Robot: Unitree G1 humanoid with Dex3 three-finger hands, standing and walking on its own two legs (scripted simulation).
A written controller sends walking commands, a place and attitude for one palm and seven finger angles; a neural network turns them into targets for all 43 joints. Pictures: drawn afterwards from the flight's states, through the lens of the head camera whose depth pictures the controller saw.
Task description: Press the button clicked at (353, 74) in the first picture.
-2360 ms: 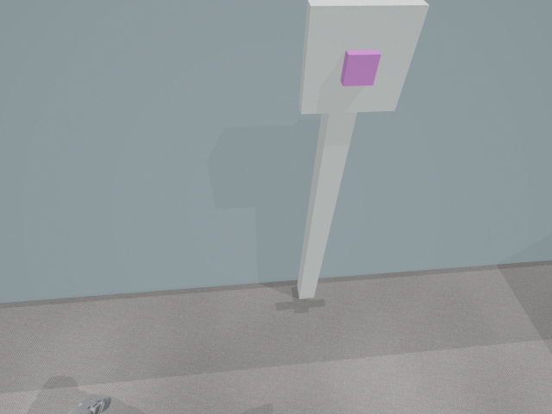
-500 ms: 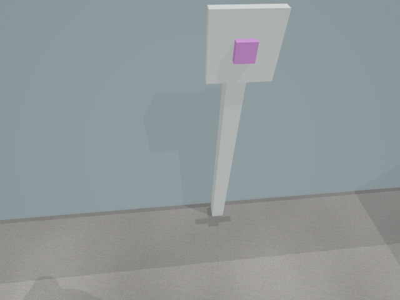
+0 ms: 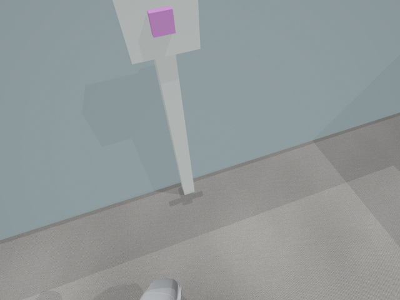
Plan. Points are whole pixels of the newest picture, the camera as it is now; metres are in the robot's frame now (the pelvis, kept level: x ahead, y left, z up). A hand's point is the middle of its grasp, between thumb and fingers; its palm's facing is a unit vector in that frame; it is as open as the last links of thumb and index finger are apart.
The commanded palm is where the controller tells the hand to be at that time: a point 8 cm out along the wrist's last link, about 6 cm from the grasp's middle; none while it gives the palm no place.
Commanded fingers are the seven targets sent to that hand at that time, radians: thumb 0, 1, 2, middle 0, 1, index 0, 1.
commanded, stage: walk to a spot facing it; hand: left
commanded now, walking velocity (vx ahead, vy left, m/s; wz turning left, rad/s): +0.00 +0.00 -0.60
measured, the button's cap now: (161, 21) +0.67 +0.15 +0.20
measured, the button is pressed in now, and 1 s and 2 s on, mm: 0 0 0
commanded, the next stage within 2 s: none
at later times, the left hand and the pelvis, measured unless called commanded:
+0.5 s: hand out of the picture +0.10 +0.29 -0.18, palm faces -0.20 -0.95 -0.22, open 7.4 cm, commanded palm none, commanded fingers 0.00 0.90 0.90 -0.20 -0.30 -0.20 -0.30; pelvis -0.02 +0.09 +0.00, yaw -17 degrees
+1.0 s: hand (133, 286) +0.16 +0.18 -0.16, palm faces -0.60 -0.77 -0.19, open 7.4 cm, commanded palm none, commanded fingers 0.00 0.90 0.90 -0.20 -0.30 -0.20 -0.30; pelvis -0.05 +0.11 +0.00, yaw -37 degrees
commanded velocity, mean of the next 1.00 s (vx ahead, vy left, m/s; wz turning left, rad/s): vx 0.00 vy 0.00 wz -0.60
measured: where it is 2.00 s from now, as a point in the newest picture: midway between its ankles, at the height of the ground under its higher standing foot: outside the picture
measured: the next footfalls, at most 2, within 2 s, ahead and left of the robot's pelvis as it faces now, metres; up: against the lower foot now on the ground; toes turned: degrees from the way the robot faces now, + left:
left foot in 0.40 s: +0.04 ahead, +0.17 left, +0.00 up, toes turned -14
right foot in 1.06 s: -0.12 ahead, -0.01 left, +0.00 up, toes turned -44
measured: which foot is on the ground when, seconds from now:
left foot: up 0.00-0.38, down 0.40-1.00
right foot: down 0.00-0.40, up 0.42-1.00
